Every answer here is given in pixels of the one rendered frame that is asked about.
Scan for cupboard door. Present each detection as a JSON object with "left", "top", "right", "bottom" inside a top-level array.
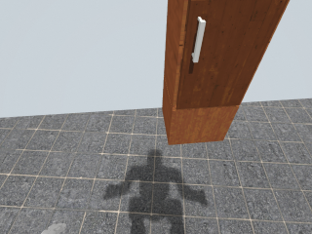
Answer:
[{"left": 176, "top": 0, "right": 289, "bottom": 109}]

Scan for robot left hand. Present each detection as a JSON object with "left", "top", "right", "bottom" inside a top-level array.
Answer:
[{"left": 41, "top": 223, "right": 66, "bottom": 234}]

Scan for handle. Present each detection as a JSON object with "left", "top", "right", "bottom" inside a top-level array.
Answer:
[{"left": 191, "top": 17, "right": 206, "bottom": 62}]

